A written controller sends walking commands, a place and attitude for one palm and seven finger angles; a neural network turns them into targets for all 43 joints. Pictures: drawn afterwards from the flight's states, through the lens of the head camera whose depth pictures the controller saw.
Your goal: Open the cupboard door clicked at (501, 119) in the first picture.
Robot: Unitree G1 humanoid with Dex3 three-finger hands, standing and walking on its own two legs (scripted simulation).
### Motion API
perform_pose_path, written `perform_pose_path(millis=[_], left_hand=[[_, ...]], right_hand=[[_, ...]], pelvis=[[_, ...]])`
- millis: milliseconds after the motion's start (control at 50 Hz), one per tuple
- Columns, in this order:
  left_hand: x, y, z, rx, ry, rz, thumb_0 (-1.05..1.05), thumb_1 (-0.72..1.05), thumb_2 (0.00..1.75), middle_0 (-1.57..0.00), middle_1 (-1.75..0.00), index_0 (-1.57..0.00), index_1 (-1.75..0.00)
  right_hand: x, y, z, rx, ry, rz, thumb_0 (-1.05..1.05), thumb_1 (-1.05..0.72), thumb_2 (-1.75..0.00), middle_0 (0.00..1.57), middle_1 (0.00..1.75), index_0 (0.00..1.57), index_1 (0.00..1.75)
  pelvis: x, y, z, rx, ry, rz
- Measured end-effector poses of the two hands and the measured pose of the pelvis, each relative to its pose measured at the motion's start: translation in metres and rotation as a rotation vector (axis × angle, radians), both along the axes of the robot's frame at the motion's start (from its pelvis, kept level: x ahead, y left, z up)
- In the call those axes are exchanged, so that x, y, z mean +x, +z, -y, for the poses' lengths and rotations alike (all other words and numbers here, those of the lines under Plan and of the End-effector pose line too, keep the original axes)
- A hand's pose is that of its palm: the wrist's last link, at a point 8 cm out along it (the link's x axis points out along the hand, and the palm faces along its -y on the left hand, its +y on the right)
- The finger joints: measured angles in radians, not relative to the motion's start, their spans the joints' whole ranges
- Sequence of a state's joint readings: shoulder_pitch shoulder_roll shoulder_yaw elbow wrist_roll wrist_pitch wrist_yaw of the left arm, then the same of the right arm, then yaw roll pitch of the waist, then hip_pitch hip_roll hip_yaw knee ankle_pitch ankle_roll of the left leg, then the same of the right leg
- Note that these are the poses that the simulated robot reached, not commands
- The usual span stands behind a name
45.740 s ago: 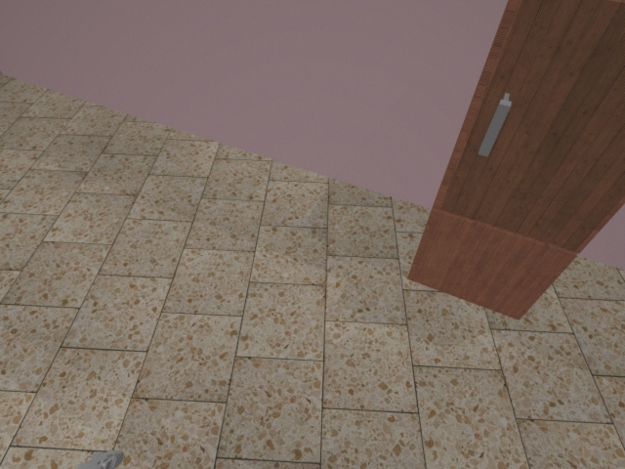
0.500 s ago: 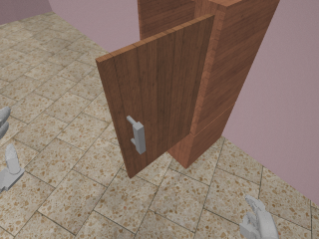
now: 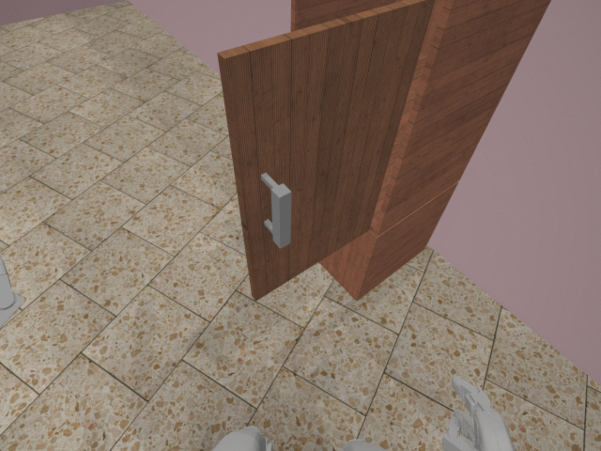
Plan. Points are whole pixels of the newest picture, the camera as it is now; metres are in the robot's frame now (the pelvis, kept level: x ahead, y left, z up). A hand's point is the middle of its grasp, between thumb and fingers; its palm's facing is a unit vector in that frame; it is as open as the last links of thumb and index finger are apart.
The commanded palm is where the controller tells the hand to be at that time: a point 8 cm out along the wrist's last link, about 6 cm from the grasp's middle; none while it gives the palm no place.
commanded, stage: step back with the hand held close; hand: left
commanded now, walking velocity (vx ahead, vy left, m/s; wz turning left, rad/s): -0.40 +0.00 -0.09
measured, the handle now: (274, 210) +0.49 +0.08 +0.00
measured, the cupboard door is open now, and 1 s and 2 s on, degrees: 88 88 88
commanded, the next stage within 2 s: stop stepping back and stand still in 0.34 s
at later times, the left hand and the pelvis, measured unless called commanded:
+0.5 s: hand (9, 387) +0.13 +0.23 +0.19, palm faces +0.35 -0.84 -0.42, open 7.4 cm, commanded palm +0.07 +0.28 +0.20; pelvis -0.11 +0.00 +0.01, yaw -8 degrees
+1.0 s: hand out of the picture +0.08 +0.24 +0.18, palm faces +0.36 -0.84 -0.41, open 7.4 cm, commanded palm +0.02 +0.28 +0.20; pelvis -0.16 +0.01 +0.02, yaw -8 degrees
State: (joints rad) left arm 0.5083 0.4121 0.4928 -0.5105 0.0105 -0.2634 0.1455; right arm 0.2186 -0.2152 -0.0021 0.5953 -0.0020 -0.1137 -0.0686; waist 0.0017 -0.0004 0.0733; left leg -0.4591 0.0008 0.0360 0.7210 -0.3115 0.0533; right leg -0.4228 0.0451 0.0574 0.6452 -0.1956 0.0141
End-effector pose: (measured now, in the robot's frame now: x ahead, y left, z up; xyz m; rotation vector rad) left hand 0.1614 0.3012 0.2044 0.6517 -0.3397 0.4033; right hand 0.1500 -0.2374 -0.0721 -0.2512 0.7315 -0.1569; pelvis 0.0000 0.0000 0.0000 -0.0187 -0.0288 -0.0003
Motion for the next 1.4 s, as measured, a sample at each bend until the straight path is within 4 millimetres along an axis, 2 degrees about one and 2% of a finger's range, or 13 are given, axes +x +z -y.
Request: perform_pose_path(millis=[160,320,440,520,620,680,780,860,980,1160,1320,1360,1400], left_hand=[[-0.02,-0.011,-0.003,-0.066,-0.058,-0.026,0.01,0.89,0.9,-0.22,-0.3,-0.22,-0.3],[-0.061,0.012,-0.016,-0.055,-0.008,0.033,0.02,0.89,0.9,-0.22,-0.3,-0.22,-0.3],[-0.07,0.002,0.012,-0.102,-0.073,0.055,0.01,0.9,0.9,-0.21,-0.3,-0.21,-0.3],[-0.063,0.001,0.034,-0.102,-0.194,0.024,0.02,0.89,0.9,-0.21,-0.3,-0.21,-0.3],[-0.063,0.001,0.04,-0.064,-0.273,-0.04,0.01,0.89,0.9,-0.22,-0.3,-0.22,-0.3],[-0.078,0.003,0.041,-0.039,-0.254,-0.098,0.01,0.89,0.9,-0.22,-0.3,-0.22,-0.3],[-0.117,0.008,0.041,-0.021,-0.209,-0.13,0.01,0.89,0.9,-0.22,-0.3,-0.22,-0.3],[-0.127,0.002,0.029,-0.093,-0.119,-0.082,0.01,0.89,0.9,-0.22,-0.3,-0.22,-0.3],[-0.122,-0.011,0.018,-0.172,-0.087,-0.058,0.01,0.89,0.9,-0.22,-0.3,-0.21,-0.3],[-0.13,0.005,0.022,-0.079,-0.138,-0.068,0.02,0.89,0.9,-0.22,-0.3,-0.21,-0.3],[-0.128,-0.012,0.018,-0.155,-0.076,-0.114,0.01,0.89,0.9,-0.22,-0.3,-0.21,-0.3],[-0.116,-0.041,0.015,-0.169,-0.08,-0.222,0.01,0.89,0.9,-0.21,-0.3,-0.21,-0.3],[-0.105,-0.099,0.012,-0.248,-0.053,-0.452,0.0,0.9,0.9,-0.21,-0.3,-0.21,-0.3]], right_hand=[[-0.015,0.012,-0.001,-0.041,-0.005,-0.004,0.01,-0.9,-0.9,0.21,0.3,0.2,0.3],[-0.036,0.022,-0.021,0.002,0.025,0.037,0.01,-0.9,-0.9,0.2,0.3,0.2,0.3],[-0.059,0.015,-0.023,0.05,0.058,0.082,0.01,-0.9,-0.9,0.21,0.3,0.2,0.3],[-0.096,0.012,-0.01,0.039,-0.026,0.039,0.01,-0.9,-0.9,0.21,0.3,0.2,0.3],[-0.153,0.021,0.015,0.002,-0.176,0.044,0.01,-0.9,-0.9,0.21,0.3,0.2,0.3],[-0.187,0.026,0.028,-0.014,-0.21,0.035,0.01,-0.9,-0.9,0.21,0.3,0.2,0.3],[-0.235,0.016,0.046,-0.032,-0.239,-0.071,0.01,-0.9,-0.9,0.2,0.3,0.2,0.3],[-0.257,0.008,0.05,-0.046,-0.249,-0.14,0.01,-0.9,-0.9,0.2,0.3,0.2,0.3],[-0.245,0.002,0.036,-0.04,-0.23,-0.104,0.02,-0.9,-0.9,0.2,0.3,0.2,0.3],[-0.196,0.018,-0.011,0.073,-0.133,0.077,0.01,-0.9,-0.9,0.2,0.3,0.2,0.3],[-0.182,0.008,-0.01,0.069,-0.09,0.022,0.01,-0.9,-0.9,0.21,0.3,0.2,0.3],[-0.182,-0.001,-0.003,0.068,-0.062,-0.017,0.01,-0.9,-0.9,0.21,0.3,0.2,0.3],[-0.186,-0.016,0.005,0.066,-0.06,-0.088,0.01,-0.9,-0.9,0.21,0.3,0.2,0.3]], pelvis=[[-0.031,0.003,-0.01,-0.008,0.013,-0.015],[-0.057,0.013,-0.007,-0.061,-0.019,-0.057],[-0.096,0.005,0.005,0.0,-0.116,-0.108],[-0.11,0.009,0.003,-0.008,-0.138,-0.072],[-0.123,0.011,0.004,0.008,-0.147,-0.043],[-0.137,0.015,0.009,0.012,-0.147,-0.036],[-0.149,0.02,0.011,0.027,-0.156,-0.032],[-0.149,0.024,0.009,0.037,-0.15,-0.032],[-0.156,0.019,-0.004,0.02,-0.124,-0.009],[-0.166,0.019,-0.005,0.021,-0.141,-0.018],[-0.157,0.018,-0.004,0.005,-0.13,-0.031],[-0.155,0.015,-0.008,0.008,-0.115,-0.044],[-0.155,0.012,-0.013,0.016,-0.106,-0.051]])
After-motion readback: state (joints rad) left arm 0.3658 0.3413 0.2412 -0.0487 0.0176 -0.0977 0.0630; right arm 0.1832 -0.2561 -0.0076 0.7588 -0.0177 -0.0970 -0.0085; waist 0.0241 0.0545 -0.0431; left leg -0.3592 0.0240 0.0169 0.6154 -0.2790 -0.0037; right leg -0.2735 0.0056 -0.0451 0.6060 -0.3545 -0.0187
